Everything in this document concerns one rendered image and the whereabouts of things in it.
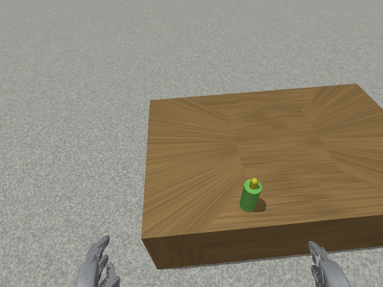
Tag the right robot hand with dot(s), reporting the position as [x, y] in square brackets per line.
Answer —
[328, 273]

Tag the left robot hand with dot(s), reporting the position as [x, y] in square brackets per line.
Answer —
[89, 272]

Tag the bottle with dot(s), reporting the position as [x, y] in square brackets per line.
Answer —
[250, 194]

